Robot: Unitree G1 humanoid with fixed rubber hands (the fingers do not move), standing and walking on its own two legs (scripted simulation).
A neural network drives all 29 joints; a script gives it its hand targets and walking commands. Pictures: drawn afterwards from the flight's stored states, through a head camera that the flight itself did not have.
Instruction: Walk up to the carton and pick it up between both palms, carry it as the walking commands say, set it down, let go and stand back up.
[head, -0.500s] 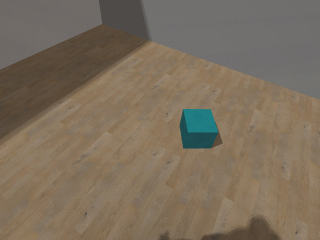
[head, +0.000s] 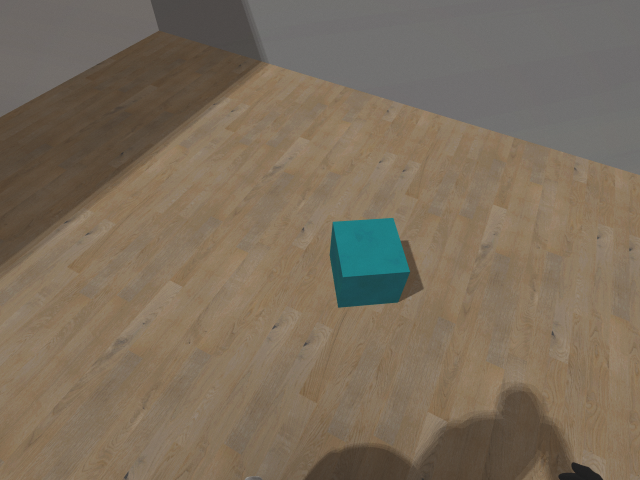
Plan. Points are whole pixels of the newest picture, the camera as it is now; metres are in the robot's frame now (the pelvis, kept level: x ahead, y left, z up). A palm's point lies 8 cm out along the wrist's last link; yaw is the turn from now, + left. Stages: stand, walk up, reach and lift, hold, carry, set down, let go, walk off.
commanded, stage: walk up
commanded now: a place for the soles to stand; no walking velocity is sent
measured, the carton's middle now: (365, 262) +0.89 -0.18 -0.66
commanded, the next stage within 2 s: none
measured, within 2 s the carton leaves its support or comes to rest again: neither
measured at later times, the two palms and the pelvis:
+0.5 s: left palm (166, 454) +0.19 +0.22 -0.11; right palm out of the picture +0.15 -0.42 -0.07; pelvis +0.11 -0.07 +0.00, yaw -3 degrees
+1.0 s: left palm (234, 356) +0.32 +0.14 -0.11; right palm out of the picture +0.22 -0.50 -0.09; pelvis +0.21 -0.14 -0.01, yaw -5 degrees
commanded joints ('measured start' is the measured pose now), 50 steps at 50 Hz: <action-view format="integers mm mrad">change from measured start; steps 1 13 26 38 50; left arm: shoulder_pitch -140 219 -89 -144 28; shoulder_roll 255 365 238 249 274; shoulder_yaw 127 197 127 153 160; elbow -180 -18 -151 -134 -92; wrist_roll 46 71 33 48 32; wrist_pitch -17 -31 -5 7 -25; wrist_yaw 14 -8 -1 -29 23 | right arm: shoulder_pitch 308 69 365 215 170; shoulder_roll -376 -183 -232 -390 -220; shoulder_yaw -103 -35 -65 -105 -28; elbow -6 -123 35 -59 -49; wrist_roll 21 2 11 5 37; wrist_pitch -32 -14 -39 -32 9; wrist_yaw -47 -6 -28 -22 -20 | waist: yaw -103 185 -81 -28 73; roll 87 -337 -44 155 -141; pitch -224 -60 -198 73 -32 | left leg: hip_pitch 647 -376 347 89 -239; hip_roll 398 -44 -90 263 -45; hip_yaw -565 51 150 -352 -30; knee -301 450 -229 -299 343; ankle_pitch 131 -198 142 -70 -59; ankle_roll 299 70 16 258 18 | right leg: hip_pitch -499 343 40 -254 250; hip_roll -84 -244 -164 -143 -238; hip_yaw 63 338 37 -40 153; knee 539 -314 133 242 -214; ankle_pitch -156 -307 459 -131 439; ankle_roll -14 -33 -132 26 -95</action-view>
